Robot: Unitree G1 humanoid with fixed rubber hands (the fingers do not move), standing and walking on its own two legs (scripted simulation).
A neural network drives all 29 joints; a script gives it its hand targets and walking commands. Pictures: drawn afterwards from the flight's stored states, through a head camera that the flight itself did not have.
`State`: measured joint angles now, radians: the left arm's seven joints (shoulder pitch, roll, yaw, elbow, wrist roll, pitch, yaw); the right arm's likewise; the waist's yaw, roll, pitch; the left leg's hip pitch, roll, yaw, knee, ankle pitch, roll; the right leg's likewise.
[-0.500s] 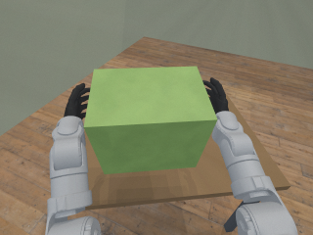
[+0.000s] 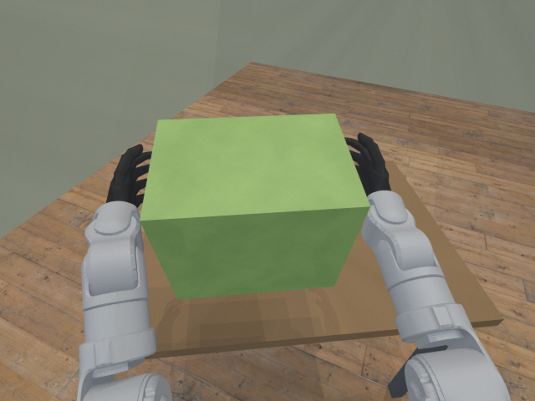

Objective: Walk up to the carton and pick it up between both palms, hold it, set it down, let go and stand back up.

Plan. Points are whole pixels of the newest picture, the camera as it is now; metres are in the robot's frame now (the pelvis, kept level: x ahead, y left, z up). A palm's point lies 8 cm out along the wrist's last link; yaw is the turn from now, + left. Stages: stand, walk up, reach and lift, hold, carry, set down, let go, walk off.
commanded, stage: hold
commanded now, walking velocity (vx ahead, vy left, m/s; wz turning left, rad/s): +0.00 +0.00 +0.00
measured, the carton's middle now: (253, 210) +0.37 +0.01 +0.13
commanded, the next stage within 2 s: none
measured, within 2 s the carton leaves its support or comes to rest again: neither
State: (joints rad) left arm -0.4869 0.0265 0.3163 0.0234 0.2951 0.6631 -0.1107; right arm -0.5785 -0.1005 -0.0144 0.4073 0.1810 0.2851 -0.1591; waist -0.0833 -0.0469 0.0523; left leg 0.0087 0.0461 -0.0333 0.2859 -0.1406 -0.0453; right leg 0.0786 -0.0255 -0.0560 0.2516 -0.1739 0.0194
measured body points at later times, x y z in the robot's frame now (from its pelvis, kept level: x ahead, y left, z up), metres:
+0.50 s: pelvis -0.01 +0.01 +0.00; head -0.05 +0.04 +0.45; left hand +0.37 +0.18 +0.18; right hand +0.36 -0.17 +0.18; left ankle +0.02 +0.15 -0.75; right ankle -0.01 -0.13 -0.75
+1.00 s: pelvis +0.00 +0.00 +0.00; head -0.04 +0.03 +0.45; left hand +0.37 +0.18 +0.18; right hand +0.37 -0.17 +0.18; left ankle +0.02 +0.15 -0.75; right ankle -0.01 -0.13 -0.75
